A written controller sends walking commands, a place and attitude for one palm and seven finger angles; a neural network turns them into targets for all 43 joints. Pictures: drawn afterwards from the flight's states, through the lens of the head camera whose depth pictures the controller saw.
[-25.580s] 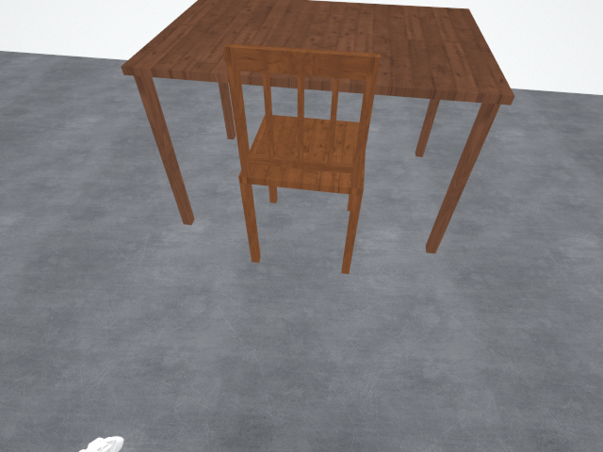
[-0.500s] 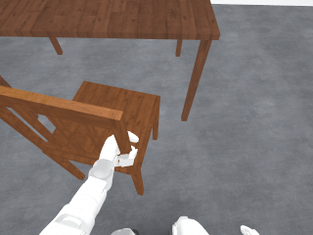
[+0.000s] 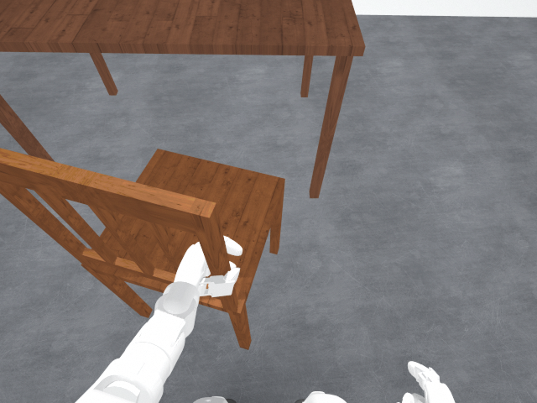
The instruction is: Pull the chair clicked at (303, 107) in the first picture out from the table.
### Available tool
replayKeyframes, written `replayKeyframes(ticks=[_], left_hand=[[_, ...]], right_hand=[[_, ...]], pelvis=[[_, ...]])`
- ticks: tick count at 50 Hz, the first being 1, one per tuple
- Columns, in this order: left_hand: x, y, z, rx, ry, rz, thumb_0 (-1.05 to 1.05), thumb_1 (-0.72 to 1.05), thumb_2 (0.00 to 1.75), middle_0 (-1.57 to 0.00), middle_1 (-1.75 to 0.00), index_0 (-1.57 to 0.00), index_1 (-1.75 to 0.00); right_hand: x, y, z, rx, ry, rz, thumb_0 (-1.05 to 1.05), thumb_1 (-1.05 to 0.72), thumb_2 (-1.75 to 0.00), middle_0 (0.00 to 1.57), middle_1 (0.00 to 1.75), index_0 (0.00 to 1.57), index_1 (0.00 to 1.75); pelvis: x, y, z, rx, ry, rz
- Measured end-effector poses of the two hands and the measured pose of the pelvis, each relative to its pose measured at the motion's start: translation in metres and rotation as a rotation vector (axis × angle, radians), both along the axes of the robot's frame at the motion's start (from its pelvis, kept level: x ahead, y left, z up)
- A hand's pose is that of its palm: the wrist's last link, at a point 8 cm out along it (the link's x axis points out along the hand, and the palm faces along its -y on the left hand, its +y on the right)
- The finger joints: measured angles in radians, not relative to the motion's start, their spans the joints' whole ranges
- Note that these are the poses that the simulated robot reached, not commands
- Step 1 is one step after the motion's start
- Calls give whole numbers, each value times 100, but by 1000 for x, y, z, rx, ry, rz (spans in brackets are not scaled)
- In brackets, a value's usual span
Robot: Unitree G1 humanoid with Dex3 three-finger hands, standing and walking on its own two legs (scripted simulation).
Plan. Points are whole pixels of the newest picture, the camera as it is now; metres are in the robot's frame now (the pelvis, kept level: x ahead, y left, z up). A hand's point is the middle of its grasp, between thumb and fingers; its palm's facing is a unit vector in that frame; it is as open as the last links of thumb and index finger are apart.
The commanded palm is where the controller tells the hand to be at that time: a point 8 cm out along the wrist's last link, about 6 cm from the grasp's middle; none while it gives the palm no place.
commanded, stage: step backward, pulling the chair out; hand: left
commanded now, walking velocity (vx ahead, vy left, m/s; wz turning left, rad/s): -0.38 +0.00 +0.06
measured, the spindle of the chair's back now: (127, 241) +0.38 +0.27 -0.07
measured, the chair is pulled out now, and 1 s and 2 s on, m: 0.43 0.62 0.62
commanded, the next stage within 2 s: stop walking, hand still on the chair in 0.38 s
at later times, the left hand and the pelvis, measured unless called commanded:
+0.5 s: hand (219, 358) +0.19 +0.08 -0.07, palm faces -0.15 -0.98 -0.12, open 6.2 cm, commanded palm +0.18 +0.13 -0.05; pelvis -0.12 +0.00 +0.00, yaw +1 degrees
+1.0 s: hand out of the picture +0.12 +0.06 -0.07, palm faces -0.19 -0.97 -0.12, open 6.1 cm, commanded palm +0.11 +0.12 -0.05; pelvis -0.14 -0.01 +0.00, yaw -1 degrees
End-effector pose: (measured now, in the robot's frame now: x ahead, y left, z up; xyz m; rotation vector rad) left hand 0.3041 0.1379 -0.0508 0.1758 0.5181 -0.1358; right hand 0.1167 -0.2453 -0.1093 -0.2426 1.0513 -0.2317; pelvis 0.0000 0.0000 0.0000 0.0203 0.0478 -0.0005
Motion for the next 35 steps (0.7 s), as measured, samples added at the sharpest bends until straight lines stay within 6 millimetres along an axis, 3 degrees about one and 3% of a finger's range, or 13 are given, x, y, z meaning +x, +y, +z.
replayKeyframes(ticks=[5,11,16,22,28,35], left_hand=[[-22,-7,1,9,4,27,13,55,81,-33,-121,-50,-145],[-52,-11,1,-1,18,21,15,56,79,-31,-122,-50,-145],[-80,-6,0,-7,8,-17,14,56,79,-30,-126,-50,-145],[-114,0,1,-15,25,0,17,56,81,-31,-124,-50,-145],[-138,-4,1,-2,16,35,16,55,83,-34,-122,-50,-145],[-168,-15,2,-1,22,51,16,55,81,-34,-121,-50,-145]], right_hand=[[-21,9,-12,78,-8,-1,1,-90,-90,20,30,20,30],[-64,4,-9,42,28,-1,1,-90,-90,20,30,20,30],[-101,1,-7,-23,60,9,1,-90,-90,20,30,20,30],[-137,12,-8,26,61,-2,1,-90,-90,20,30,20,30],[-159,14,-15,92,29,-10,1,-90,-90,20,30,20,30],[-175,-9,-7,49,-19,-28,1,-90,-90,20,30,20,30]], pelvis=[[-28,-9,0,-34,-18,-1],[-62,-3,3,-18,-4,29],[-89,9,-1,-12,-3,52],[-112,6,2,-22,-24,27],[-135,-11,-2,-31,-47,10],[-149,-14,1,-7,-57,-4]])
